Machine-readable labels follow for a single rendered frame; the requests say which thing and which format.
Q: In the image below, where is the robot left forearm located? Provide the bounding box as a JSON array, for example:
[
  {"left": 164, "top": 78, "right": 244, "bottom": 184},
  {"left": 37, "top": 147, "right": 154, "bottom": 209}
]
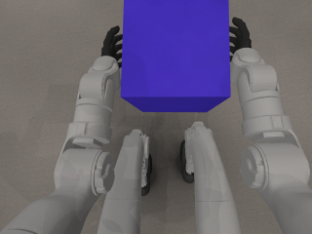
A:
[{"left": 54, "top": 56, "right": 121, "bottom": 184}]

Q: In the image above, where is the right robot upper arm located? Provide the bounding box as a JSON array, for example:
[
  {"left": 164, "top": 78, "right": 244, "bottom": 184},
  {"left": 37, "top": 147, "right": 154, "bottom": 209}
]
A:
[{"left": 240, "top": 142, "right": 312, "bottom": 234}]

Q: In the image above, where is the left robot hand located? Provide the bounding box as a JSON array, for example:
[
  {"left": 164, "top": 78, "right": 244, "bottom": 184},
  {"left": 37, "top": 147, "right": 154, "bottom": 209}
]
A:
[{"left": 101, "top": 25, "right": 123, "bottom": 68}]

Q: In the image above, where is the right robot hand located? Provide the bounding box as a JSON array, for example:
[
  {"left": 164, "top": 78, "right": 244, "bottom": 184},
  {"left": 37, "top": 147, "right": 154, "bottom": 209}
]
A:
[{"left": 229, "top": 17, "right": 252, "bottom": 62}]

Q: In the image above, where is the robot left foot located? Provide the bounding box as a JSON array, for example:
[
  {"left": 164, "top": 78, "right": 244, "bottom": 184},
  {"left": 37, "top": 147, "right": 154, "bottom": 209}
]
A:
[{"left": 141, "top": 153, "right": 152, "bottom": 196}]

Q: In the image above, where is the robot right forearm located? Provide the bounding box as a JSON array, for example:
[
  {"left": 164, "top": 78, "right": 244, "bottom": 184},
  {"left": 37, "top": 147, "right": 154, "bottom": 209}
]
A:
[{"left": 230, "top": 48, "right": 310, "bottom": 180}]

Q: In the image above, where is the carton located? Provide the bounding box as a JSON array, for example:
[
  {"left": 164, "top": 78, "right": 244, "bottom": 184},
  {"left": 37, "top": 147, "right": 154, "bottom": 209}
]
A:
[{"left": 120, "top": 0, "right": 231, "bottom": 112}]

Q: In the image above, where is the left robot shin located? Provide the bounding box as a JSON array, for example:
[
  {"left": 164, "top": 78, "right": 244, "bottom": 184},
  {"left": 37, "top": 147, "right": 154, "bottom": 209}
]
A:
[{"left": 123, "top": 129, "right": 148, "bottom": 186}]

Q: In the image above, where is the left robot upper arm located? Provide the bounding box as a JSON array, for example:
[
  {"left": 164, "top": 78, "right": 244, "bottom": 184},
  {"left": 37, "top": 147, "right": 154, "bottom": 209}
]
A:
[{"left": 0, "top": 148, "right": 115, "bottom": 234}]

